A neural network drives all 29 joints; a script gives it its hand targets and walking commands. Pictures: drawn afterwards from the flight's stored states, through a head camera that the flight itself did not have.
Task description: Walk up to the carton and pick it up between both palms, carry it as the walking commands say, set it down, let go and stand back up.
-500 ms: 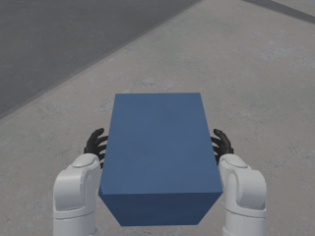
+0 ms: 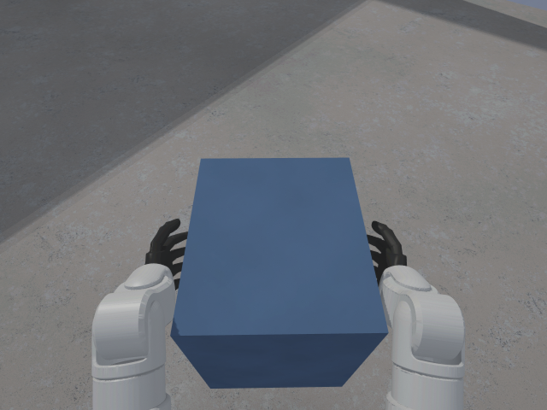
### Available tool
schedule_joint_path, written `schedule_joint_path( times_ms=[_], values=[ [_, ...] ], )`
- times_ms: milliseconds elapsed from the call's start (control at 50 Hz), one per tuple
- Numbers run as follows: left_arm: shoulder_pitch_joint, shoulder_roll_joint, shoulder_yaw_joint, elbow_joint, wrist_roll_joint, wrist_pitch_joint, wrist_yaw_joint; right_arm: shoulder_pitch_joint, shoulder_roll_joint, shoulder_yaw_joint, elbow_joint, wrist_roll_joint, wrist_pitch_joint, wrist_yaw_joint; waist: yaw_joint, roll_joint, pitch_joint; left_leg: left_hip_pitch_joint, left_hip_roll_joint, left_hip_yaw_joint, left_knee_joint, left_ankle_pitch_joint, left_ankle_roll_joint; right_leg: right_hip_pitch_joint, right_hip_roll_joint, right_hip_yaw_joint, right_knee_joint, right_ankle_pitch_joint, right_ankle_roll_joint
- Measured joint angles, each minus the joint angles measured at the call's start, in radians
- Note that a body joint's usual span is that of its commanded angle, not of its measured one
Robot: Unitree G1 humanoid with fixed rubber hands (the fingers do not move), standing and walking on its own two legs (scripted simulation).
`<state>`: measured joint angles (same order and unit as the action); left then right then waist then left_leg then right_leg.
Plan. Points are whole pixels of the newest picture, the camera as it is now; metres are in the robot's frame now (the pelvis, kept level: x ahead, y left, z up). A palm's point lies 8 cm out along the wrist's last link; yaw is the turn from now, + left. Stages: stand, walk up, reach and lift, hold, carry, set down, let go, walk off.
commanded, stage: carry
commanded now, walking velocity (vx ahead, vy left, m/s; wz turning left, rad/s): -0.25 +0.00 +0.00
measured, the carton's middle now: (275, 279) +0.30 +0.00 +0.01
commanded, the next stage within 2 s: none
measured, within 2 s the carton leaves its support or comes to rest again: neither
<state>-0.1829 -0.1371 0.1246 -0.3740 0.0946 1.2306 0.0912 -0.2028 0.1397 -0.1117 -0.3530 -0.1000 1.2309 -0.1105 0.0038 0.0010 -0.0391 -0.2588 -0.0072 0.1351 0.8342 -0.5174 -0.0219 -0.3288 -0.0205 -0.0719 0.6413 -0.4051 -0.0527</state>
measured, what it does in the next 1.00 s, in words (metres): walks ahead: left foot, then right foot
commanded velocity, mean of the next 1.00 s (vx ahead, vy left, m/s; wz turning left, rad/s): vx -0.25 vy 0.00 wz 0.00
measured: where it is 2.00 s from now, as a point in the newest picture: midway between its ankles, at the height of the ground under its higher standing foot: (268, 249)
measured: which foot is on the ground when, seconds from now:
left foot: up 0.00-0.16, down 0.18-0.48, up 0.50-0.70, down 0.72-1.00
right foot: down 0.00-0.20, up 0.22-0.44, down 0.46-0.74, up 0.76-1.00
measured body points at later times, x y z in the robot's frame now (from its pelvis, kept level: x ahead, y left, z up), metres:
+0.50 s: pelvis +0.21 +0.00 -0.02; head +0.25 -0.01 +0.43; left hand +0.51 +0.14 +0.05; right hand +0.50 -0.16 +0.05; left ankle +0.08 +0.08 -0.70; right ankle +0.18 -0.11 -0.73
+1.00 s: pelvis +0.42 +0.02 -0.02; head +0.46 +0.02 +0.43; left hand +0.72 +0.16 +0.05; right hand +0.71 -0.14 +0.05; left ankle +0.28 +0.09 -0.72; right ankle +0.39 -0.09 -0.70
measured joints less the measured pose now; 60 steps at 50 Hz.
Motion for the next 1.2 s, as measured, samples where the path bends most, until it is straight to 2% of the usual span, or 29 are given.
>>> schedule_joint_path(
  times_ms=[80, 120, 160, 180, 200, 240, 300, 360, 400, 440, 460, 480, 520, 560, 600, 660, 700, 720, 740, 800, 860, 960, 1000, 1020, 1040, 1060, 1100, 1140, 1200],
  values=[
    [0.0, 0.0, 0.0, 0.001, 0.0, -0.008, -0.002, 0.0, 0.0, -0.001, -0.001, 0.0, -0.007, 0.0, -0.001, -0.065, 0.008, -0.175, -0.019, -0.003, 0.09, -0.049, 0.015, 0.005, -0.038, -0.002, 0.0, -0.062, 0.022],
    [0.0, -0.001, 0.0, 0.0, 0.0, -0.01, -0.002, 0.0, 0.0, -0.001, -0.002, 0.001, -0.009, 0.0, -0.002, -0.077, 0.019, -0.225, -0.023, -0.004, 0.045, -0.014, 0.015, 0.03, -0.036, -0.003, 0.0, -0.083, 0.022],
    [0.0, -0.001, 0.0, -0.003, 0.0, -0.01, -0.002, 0.001, -0.001, -0.001, -0.003, 0.002, -0.012, 0.0, -0.003, -0.075, 0.019, -0.234, -0.029, -0.003, -0.077, 0.091, 0.01, 0.057, -0.025, -0.005, 0.017, -0.104, 0.027],
    [0.0, -0.001, -0.001, -0.009, 0.0, -0.012, -0.002, 0.001, 0.0, 0.0, -0.007, 0.004, -0.016, 0.0, -0.003, -0.065, 0.018, -0.225, -0.024, 0.002, -0.15, 0.24, 0.013, 0.058, -0.016, -0.006, 0.055, -0.107, 0.034],
    [0.001, 0.0, -0.001, -0.011, 0.0, -0.016, -0.002, 0.003, 0.0, 0.001, -0.007, 0.006, -0.023, 0.0, -0.003, -0.064, 0.019, -0.201, -0.022, 0.007, -0.156, 0.231, 0.036, 0.045, -0.016, -0.006, 0.126, -0.098, 0.05],
    [0.003, 0.001, -0.001, -0.011, 0.0, -0.018, -0.002, 0.004, 0.0, 0.002, -0.005, 0.006, -0.024, 0.0, -0.004, -0.026, 0.022, -0.152, 0.0, 0.005, -0.137, 0.127, 0.081, -0.001, 0.004, -0.007, 0.329, -0.118, 0.068],
    [0.004, 0.001, -0.001, -0.014, 0.0, -0.019, -0.004, 0.003, 0.001, 0.002, -0.009, 0.006, -0.022, 0.0, -0.002, 0.064, 0.022, -0.074, 0.059, 0.006, -0.137, 0.065, 0.101, -0.045, 0.048, -0.005, 0.46, -0.167, 0.07],
    [-0.002, 0.0, -0.001, -0.022, 0.0, -0.022, -0.006, 0.003, 0.001, 0.002, -0.024, 0.006, -0.024, 0.0, -0.002, 0.087, 0.022, -0.025, 0.078, 0.005, -0.149, 0.038, 0.079, -0.102, 0.044, -0.005, 0.458, -0.168, 0.073],
    [-0.001, 0.0, -0.001, -0.022, 0.0, -0.021, -0.007, 0.003, 0.001, 0.002, -0.024, 0.006, -0.023, 0.0, -0.001, 0.08, 0.025, 0.008, 0.077, 0.003, -0.153, 0.014, 0.066, -0.122, 0.048, -0.004, 0.382, -0.14, 0.077],
    [-0.002, 0.0, -0.001, -0.023, 0.0, -0.019, -0.006, 0.003, 0.001, 0.002, -0.025, 0.006, -0.02, 0.0, -0.001, 0.063, 0.021, 0.036, 0.067, 0.003, -0.149, -0.017, 0.061, -0.122, 0.05, -0.003, 0.227, -0.032, 0.078],
    [-0.002, 0.0, -0.001, -0.023, 0.0, -0.018, -0.006, 0.003, 0.001, 0.002, -0.024, 0.006, -0.02, 0.0, 0.0, 0.049, 0.017, 0.038, 0.06, 0.005, -0.125, -0.03, 0.056, -0.117, 0.048, -0.002, 0.128, 0.089, 0.078],
    [0.0, 0.0, -0.001, -0.02, 0.0, -0.018, -0.007, 0.003, 0.0, 0.002, -0.023, 0.006, -0.018, 0.0, 0.0, 0.041, 0.018, 0.028, 0.057, 0.003, -0.073, -0.031, 0.043, -0.101, 0.043, -0.004, 0.105, 0.112, 0.066],
    [0.0, -0.001, -0.002, -0.015, 0.0, -0.013, -0.007, 0.007, -0.001, 0.002, -0.022, 0.006, -0.013, -0.001, 0.0, 0.028, 0.018, -0.035, 0.044, -0.019, 0.109, -0.049, 0.005, -0.071, 0.034, -0.004, 0.107, -0.006, 0.034],
    [0.0, -0.001, -0.004, -0.012, 0.0, -0.008, -0.007, 0.014, -0.002, 0.002, -0.022, 0.006, -0.011, -0.001, -0.001, -0.005, 0.019, -0.096, 0.01, -0.034, 0.198, -0.105, -0.003, -0.053, 0.003, -0.005, 0.107, -0.057, 0.021],
    [0.0, -0.001, -0.004, -0.013, 0.0, -0.009, -0.007, 0.013, -0.002, 0.002, -0.023, 0.006, -0.013, 0.0, -0.001, -0.032, 0.019, -0.162, -0.006, -0.036, 0.208, -0.12, -0.003, -0.049, -0.026, -0.006, 0.107, -0.075, 0.021],
    [0.0, -0.001, -0.004, -0.013, 0.0, -0.012, -0.007, 0.014, -0.002, 0.002, -0.023, 0.006, -0.016, 0.0, -0.002, -0.051, 0.025, -0.238, -0.003, -0.037, 0.146, -0.083, -0.004, -0.033, -0.043, -0.008, 0.107, -0.093, 0.03],
    [0.0, -0.001, -0.005, -0.013, 0.0, -0.014, -0.007, 0.014, -0.002, 0.002, -0.023, 0.006, -0.017, 0.0, -0.003, -0.056, 0.02, -0.241, -0.003, -0.037, 0.008, 0.033, -0.004, -0.011, -0.043, -0.009, 0.112, -0.107, 0.044],
    [0.0, -0.001, -0.005, -0.013, 0.0, -0.018, -0.007, 0.014, -0.003, 0.003, -0.024, 0.006, -0.022, 0.0, -0.003, -0.054, 0.016, -0.229, 0.001, -0.033, -0.079, 0.169, 0.001, -0.01, -0.04, -0.01, 0.139, -0.106, 0.052],
    [0.0, 0.0, -0.005, -0.013, 0.0, -0.021, -0.007, 0.015, -0.002, 0.004, -0.022, 0.006, -0.026, 0.0, -0.003, -0.056, 0.017, -0.207, 0.003, -0.028, -0.092, 0.149, 0.022, -0.021, -0.042, -0.009, 0.196, -0.094, 0.066],
    [0.014, 0.003, -0.005, -0.013, 0.0, -0.024, -0.006, 0.016, -0.001, 0.009, -0.012, 0.006, -0.027, 0.0, -0.003, 0.013, 0.023, -0.133, 0.049, -0.032, -0.075, 0.043, 0.074, -0.07, 0.012, -0.009, 0.455, -0.167, 0.078],
    [0.013, 0.002, -0.005, -0.015, 0.0, -0.03, -0.007, 0.015, -0.001, 0.009, -0.015, 0.006, -0.031, 0.0, -0.002, 0.085, 0.023, -0.061, 0.097, -0.029, -0.087, 0.002, 0.076, -0.107, 0.055, -0.007, 0.555, -0.204, 0.078],
    [0.012, 0.002, -0.005, -0.019, 0.0, -0.029, -0.008, 0.015, -0.001, 0.009, -0.02, 0.006, -0.029, 0.0, -0.001, 0.078, 0.023, 0.032, 0.084, -0.027, -0.116, -0.055, 0.055, -0.181, 0.058, -0.006, 0.479, -0.166, 0.078],
    [0.012, 0.002, -0.005, -0.019, 0.0, -0.022, -0.007, 0.015, -0.001, 0.009, -0.02, 0.006, -0.022, 0.0, 0.0, 0.062, 0.011, 0.059, 0.069, -0.026, -0.109, -0.089, 0.05, -0.181, 0.063, -0.008, 0.321, -0.064, 0.078],
    [0.012, 0.002, -0.005, -0.019, 0.0, -0.021, -0.007, 0.015, -0.001, 0.009, -0.02, 0.006, -0.021, 0.0, 0.0, 0.051, 0.005, 0.06, 0.06, -0.025, -0.085, -0.104, 0.045, -0.177, 0.066, -0.012, 0.22, 0.045, 0.078],
    [0.015, 0.002, -0.005, -0.018, 0.0, -0.02, -0.007, 0.015, -0.002, 0.009, -0.018, 0.006, -0.02, 0.0, 0.0, 0.049, 0.004, 0.052, 0.06, -0.026, -0.032, -0.105, 0.034, -0.158, 0.066, -0.014, 0.192, 0.062, 0.059],
    [0.015, 0.002, -0.006, -0.013, 0.0, -0.018, -0.007, 0.016, -0.002, 0.008, -0.015, 0.006, -0.016, 0.0, 0.001, 0.049, 0.006, 0.02, 0.065, -0.031, 0.063, -0.079, 0.012, -0.139, 0.068, -0.016, 0.191, 0.002, 0.033],
    [0.015, 0.001, -0.007, 0.008, 0.0, -0.013, -0.007, 0.027, -0.004, 0.007, -0.002, 0.006, -0.014, 0.0, 0.001, 0.019, 0.006, -0.057, 0.027, -0.066, 0.246, -0.098, -0.011, -0.111, 0.045, -0.014, 0.191, -0.079, -0.001],
    [0.014, 0.001, -0.007, 0.015, 0.0, -0.009, -0.007, 0.033, -0.005, 0.007, 0.001, 0.006, -0.013, 0.0, 0.0, -0.028, 0.007, -0.128, -0.007, -0.071, 0.321, -0.133, -0.009, -0.095, 0.005, -0.015, 0.188, -0.111, -0.006],
    [0.014, 0.001, -0.009, 0.01, 0.0, -0.023, -0.007, 0.032, -0.005, 0.008, -0.002, 0.006, -0.028, 0.0, -0.001, -0.057, 0.01, -0.237, -0.011, -0.072, 0.323, -0.137, -0.009, -0.087, -0.025, -0.016, 0.183, -0.121, -0.002]
  ],
)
